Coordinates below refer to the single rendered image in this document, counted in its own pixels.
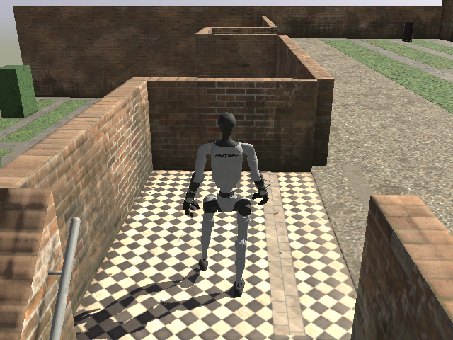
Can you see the left robot shin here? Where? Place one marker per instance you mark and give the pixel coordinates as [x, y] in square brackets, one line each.
[205, 239]

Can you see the left robot forearm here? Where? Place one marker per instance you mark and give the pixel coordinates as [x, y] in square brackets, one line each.
[192, 190]

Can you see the robot left hand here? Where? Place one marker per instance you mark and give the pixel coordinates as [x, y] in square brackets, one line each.
[187, 205]

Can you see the right robot upper arm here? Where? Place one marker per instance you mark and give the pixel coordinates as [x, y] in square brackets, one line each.
[252, 161]

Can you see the right robot forearm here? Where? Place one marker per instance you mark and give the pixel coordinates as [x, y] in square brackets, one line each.
[260, 185]

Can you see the robot right hand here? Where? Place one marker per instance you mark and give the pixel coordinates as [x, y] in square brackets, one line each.
[258, 195]

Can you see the left robot upper arm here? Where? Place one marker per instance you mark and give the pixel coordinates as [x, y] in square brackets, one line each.
[200, 163]

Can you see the robot right thigh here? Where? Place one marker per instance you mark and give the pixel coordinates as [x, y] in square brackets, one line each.
[243, 220]

